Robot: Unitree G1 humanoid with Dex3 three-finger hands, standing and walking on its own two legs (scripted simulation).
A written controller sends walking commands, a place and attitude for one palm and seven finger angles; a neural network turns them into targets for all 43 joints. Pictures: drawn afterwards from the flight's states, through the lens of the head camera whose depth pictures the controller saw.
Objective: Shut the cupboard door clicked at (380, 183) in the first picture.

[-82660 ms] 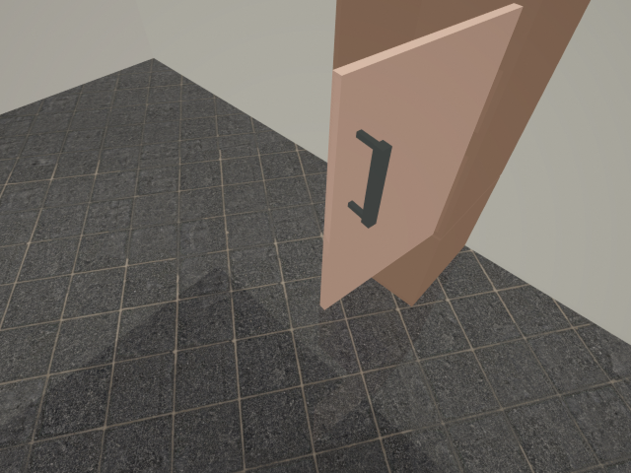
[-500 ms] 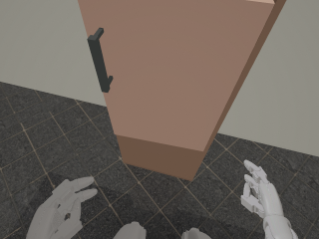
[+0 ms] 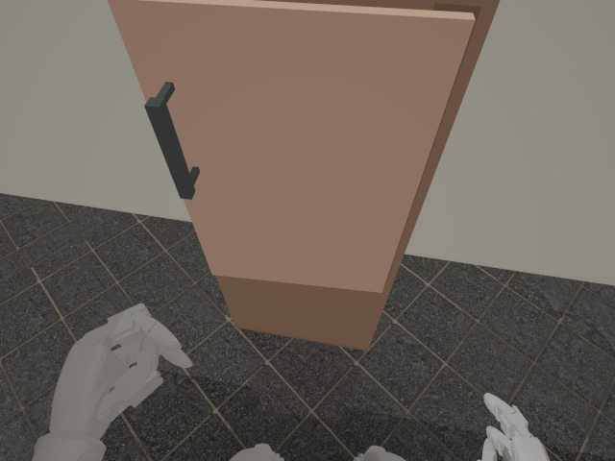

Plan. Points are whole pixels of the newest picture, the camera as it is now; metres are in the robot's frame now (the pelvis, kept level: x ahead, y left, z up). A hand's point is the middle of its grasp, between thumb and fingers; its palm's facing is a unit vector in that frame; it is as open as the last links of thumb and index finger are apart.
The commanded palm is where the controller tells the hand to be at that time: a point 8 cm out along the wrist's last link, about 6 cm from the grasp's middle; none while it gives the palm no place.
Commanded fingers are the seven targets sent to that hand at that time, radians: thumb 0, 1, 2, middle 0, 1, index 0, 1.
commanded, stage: raise the hand and make a fist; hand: left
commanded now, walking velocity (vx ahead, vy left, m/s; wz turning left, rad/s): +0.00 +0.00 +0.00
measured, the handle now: (178, 145) +0.51 +0.22 +0.12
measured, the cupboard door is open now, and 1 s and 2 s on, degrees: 4 4 4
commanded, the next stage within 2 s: bring the fist close to the handle in 0.90 s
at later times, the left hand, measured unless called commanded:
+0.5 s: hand (133, 323) +0.24 +0.19 +0.12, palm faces -0.04 -1.00 -0.05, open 3.1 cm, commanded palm +0.21 +0.25 +0.13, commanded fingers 0.00 0.90 0.90 -1.30 -1.50 -1.30 -1.50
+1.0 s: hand (140, 319) +0.24 +0.19 +0.12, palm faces -0.06 -1.00 -0.04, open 3.1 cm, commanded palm +0.22 +0.25 +0.13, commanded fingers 0.00 0.90 0.90 -1.30 -1.50 -1.30 -1.50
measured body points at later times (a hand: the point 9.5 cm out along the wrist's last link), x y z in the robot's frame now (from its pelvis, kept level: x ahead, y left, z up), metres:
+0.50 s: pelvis +0.02 +0.01 +0.03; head +0.03 +0.00 +0.48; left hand +0.23 +0.25 +0.12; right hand +0.20 -0.21 -0.04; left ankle +0.01 +0.08 -0.68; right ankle +0.03 -0.09 -0.68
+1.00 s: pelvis +0.01 +0.01 +0.03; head +0.03 +0.00 +0.48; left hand +0.24 +0.24 +0.12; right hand +0.19 -0.22 -0.04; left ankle +0.01 +0.08 -0.68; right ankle +0.03 -0.09 -0.68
